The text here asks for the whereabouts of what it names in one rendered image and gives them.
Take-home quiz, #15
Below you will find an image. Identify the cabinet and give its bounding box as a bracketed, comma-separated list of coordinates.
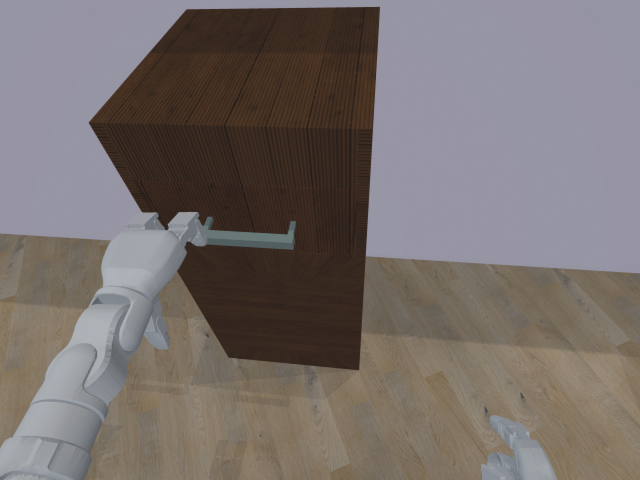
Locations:
[89, 7, 380, 370]

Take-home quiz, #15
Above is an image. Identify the robot left hand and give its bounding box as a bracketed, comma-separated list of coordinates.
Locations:
[101, 212, 208, 350]

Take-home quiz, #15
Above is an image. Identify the robot right hand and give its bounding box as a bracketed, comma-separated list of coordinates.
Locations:
[481, 415, 557, 480]

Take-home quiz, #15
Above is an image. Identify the drawer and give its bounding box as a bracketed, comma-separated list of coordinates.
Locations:
[137, 180, 357, 255]

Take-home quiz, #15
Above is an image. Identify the handle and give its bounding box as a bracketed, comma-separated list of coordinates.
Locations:
[204, 217, 296, 250]

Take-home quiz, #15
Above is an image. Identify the left robot forearm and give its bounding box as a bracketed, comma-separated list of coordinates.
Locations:
[0, 286, 154, 480]

